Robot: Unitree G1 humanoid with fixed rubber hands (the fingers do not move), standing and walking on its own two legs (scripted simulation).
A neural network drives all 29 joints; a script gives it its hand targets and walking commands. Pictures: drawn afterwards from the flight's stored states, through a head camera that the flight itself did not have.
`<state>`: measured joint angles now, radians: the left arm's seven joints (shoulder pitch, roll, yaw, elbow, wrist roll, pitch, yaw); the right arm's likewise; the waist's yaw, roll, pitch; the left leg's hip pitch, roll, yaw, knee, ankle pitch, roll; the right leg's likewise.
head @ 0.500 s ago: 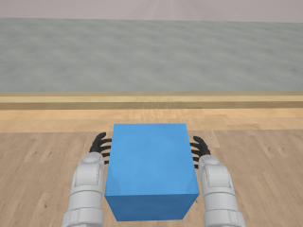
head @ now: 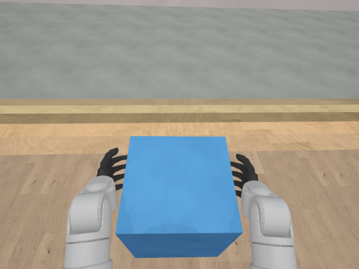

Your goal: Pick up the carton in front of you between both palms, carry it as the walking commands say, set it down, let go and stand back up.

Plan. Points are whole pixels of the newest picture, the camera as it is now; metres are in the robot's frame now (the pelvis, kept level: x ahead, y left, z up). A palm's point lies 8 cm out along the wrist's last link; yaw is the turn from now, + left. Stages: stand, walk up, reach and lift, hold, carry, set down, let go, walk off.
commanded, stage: carry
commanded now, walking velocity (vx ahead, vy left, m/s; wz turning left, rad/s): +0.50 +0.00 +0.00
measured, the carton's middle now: (177, 201) +0.28 +0.01 +0.00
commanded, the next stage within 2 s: none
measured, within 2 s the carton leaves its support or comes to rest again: neither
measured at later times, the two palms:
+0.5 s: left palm (107, 108) +0.55 +0.21 +0.07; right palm (207, 111) +0.54 -0.09 +0.07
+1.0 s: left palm (125, 60) +0.86 +0.21 +0.07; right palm (198, 61) +0.89 -0.09 +0.06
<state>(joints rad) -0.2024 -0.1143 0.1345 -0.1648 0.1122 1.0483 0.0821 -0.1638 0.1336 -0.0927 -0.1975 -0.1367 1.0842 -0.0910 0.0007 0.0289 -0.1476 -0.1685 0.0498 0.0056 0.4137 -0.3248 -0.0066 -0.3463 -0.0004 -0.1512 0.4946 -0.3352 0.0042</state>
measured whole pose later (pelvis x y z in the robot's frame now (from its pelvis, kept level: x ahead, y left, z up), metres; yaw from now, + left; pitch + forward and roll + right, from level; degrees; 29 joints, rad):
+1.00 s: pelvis +0.60 +0.03 -0.01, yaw +4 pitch +4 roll +0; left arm -0.22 -0.14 0.13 -0.28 0.11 1.15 0.10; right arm -0.20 0.14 -0.13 -0.32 -0.13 1.20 -0.08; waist 0.06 0.01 -0.02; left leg -0.51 0.06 0.04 1.21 -0.35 0.04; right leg -0.33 -0.01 -0.25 0.47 -0.22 -0.09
